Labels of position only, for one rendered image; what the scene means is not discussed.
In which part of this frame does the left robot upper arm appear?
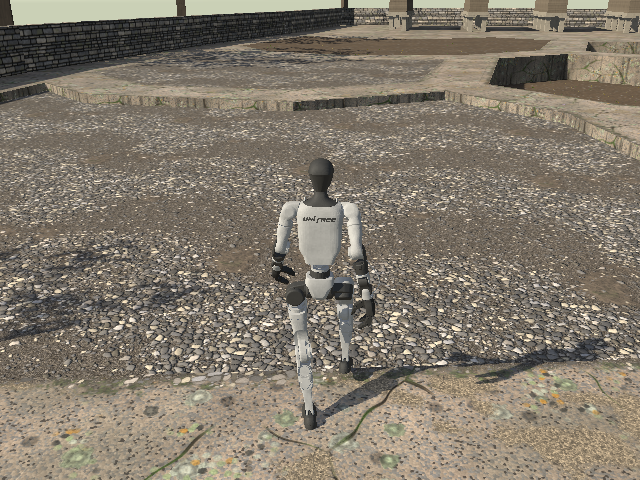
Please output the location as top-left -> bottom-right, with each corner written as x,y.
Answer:
275,201 -> 300,254

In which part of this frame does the left robot forearm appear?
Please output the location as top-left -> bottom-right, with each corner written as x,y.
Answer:
271,239 -> 286,271

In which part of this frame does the left robot hand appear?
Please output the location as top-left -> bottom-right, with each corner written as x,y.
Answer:
271,266 -> 295,284

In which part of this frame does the right robot hand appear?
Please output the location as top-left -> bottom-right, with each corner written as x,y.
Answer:
351,298 -> 375,329

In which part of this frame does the right robot upper arm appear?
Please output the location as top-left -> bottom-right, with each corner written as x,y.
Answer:
341,202 -> 363,260

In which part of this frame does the right robot forearm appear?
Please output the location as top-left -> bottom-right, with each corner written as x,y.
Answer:
353,244 -> 374,300

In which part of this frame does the robot left foot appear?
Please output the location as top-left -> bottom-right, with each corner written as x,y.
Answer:
302,403 -> 317,430

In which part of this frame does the humanoid robot head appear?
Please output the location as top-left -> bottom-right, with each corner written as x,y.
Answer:
303,158 -> 338,207

